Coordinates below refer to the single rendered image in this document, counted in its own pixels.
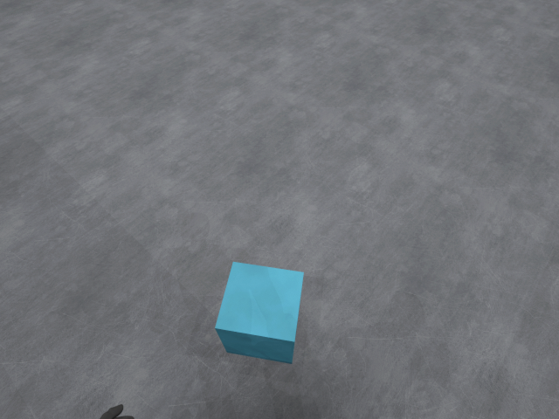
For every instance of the carton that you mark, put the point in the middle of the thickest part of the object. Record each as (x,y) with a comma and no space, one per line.
(259,312)

